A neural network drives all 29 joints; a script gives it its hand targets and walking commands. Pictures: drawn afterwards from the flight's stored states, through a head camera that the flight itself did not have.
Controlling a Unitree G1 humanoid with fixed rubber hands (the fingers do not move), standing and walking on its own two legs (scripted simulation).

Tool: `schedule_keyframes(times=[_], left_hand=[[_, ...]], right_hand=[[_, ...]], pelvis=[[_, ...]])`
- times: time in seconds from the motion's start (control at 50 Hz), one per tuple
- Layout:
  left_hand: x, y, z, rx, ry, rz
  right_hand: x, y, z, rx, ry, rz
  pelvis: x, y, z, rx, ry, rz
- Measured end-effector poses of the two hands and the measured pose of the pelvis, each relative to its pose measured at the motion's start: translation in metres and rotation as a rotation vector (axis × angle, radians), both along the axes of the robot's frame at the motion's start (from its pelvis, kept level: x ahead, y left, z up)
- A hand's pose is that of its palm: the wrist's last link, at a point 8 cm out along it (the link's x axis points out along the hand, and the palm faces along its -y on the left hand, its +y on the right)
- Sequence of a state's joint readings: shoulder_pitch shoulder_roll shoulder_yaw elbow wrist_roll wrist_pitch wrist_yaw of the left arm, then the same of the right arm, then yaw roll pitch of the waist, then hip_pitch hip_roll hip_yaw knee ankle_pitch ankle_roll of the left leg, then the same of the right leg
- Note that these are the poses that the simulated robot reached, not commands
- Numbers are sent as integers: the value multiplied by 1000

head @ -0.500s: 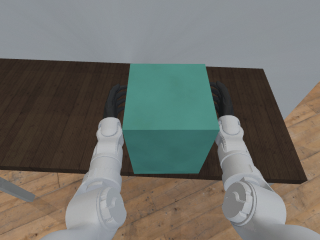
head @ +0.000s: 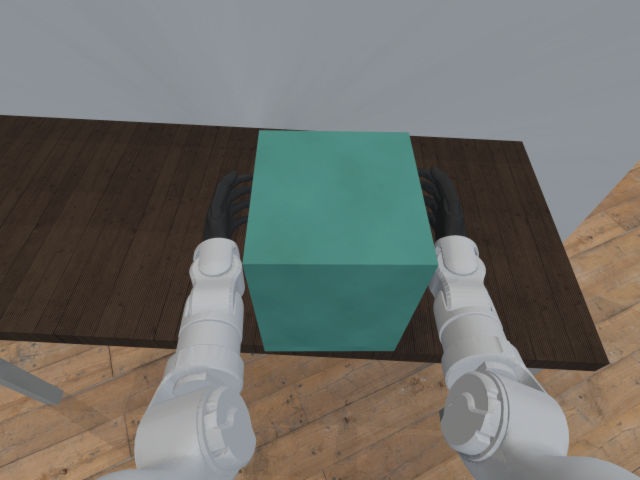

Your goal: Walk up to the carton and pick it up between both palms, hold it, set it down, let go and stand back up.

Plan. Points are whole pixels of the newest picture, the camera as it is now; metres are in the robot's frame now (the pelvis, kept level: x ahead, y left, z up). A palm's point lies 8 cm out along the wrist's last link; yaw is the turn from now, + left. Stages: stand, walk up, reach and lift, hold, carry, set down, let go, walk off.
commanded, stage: reach and lift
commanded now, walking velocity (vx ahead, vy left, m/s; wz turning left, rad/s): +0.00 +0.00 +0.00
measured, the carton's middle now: (331, 249) +0.41 +0.01 +0.01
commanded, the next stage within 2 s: none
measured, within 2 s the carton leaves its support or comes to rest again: leaves its support in 0.90 s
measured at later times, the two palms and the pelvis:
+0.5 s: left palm (219, 238) +0.39 +0.16 +0.06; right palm (447, 235) +0.40 -0.13 +0.07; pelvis -0.01 +0.00 +0.00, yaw +0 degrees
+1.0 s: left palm (215, 240) +0.38 +0.16 +0.07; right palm (447, 230) +0.39 -0.13 +0.09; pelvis -0.01 +0.00 +0.00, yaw +1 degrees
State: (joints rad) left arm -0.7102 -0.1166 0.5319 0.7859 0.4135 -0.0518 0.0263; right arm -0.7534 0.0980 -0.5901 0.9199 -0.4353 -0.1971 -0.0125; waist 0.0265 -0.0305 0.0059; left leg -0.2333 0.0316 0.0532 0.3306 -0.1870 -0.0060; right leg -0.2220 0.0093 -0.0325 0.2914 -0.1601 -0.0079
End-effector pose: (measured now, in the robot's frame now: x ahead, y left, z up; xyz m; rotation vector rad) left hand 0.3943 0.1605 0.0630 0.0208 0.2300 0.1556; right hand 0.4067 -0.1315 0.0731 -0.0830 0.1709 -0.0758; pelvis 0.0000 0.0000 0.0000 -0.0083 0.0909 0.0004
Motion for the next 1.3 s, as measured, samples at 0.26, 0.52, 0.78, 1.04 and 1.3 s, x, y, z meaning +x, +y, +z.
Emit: schedule_keyframes(times=[0.26,0.52,0.78,1.04,1.3], left_hand=[[-5,1,0,4,3,-13],[-8,1,1,4,9,-8],[-9,2,1,4,3,1],[-19,3,8,5,-17,9],[-25,-3,34,-3,-19,-11]], right_hand=[[-8,1,-1,6,-1,-13],[-10,1,0,10,4,-9],[-9,2,1,5,-11,-4],[-15,5,15,-4,-42,7],[-28,-2,39,13,-43,-20]], pelvis=[[-5,1,0,0,-7,-2],[-9,-2,0,1,-3,3],[-8,-3,0,0,9,10],[-13,-5,1,-3,-15,25],[-25,-5,2,1,-60,18]])
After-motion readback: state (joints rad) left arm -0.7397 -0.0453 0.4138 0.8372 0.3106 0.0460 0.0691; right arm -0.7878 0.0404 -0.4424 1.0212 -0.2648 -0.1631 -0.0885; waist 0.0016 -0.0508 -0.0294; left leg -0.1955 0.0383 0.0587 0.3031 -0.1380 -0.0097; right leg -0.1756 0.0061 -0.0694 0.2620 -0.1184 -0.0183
